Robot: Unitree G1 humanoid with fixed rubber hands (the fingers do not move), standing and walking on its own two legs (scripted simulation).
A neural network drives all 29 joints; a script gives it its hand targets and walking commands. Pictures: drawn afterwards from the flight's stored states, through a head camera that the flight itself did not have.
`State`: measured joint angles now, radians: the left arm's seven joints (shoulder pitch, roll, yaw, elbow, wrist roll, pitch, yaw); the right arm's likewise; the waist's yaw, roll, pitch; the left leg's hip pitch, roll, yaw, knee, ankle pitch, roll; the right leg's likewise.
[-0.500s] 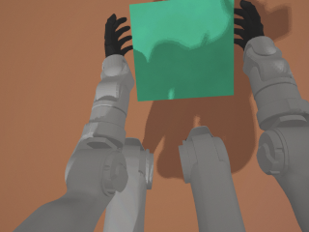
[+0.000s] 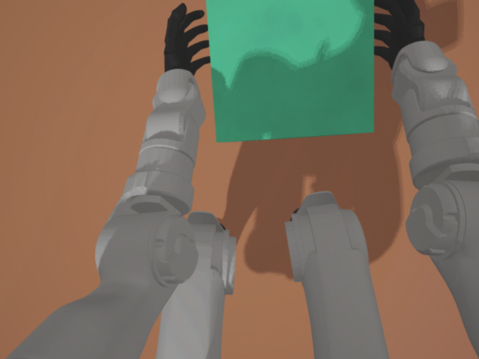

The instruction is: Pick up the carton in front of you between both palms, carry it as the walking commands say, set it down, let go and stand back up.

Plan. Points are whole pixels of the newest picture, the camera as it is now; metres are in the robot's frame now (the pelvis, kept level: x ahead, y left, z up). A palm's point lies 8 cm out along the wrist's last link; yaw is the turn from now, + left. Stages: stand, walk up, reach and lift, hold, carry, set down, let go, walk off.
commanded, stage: set down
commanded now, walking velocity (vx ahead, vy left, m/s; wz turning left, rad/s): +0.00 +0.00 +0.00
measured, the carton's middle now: (283, 79) +0.50 -0.11 -0.26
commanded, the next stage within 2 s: let go in 1.74 s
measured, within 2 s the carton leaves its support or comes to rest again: neither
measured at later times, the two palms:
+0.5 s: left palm (179, 85) +0.51 +0.05 -0.18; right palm (402, 67) +0.47 -0.27 -0.19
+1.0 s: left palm (156, 74) +0.51 +0.06 -0.09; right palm out of the picture +0.47 -0.32 -0.09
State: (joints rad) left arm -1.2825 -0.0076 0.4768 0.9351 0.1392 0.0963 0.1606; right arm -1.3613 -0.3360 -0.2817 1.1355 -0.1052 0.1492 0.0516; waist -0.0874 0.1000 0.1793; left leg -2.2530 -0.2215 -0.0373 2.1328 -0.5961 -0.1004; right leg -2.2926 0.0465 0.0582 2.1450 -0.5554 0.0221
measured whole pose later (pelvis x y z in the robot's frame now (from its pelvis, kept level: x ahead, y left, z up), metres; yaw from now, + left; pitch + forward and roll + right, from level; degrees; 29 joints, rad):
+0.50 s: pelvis +0.00 +0.00 -0.01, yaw +0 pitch +38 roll +3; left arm -1.28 0.09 0.29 1.07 0.04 0.04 0.13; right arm -1.33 -0.38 -0.26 1.24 -0.03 0.01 0.05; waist -0.08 0.08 0.25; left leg -2.24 -0.19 -0.03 2.18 -0.62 -0.10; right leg -2.28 0.03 0.04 2.19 -0.56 0.00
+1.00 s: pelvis -0.01 -0.01 +0.04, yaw -2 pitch +37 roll +4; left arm -1.13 0.10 0.22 0.77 -0.07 0.14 0.22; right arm -1.20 -0.47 -0.18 0.96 0.13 0.11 0.06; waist -0.06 0.05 0.19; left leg -2.09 -0.12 -0.01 2.03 -0.59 -0.08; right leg -2.17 0.04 0.04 2.03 -0.52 -0.02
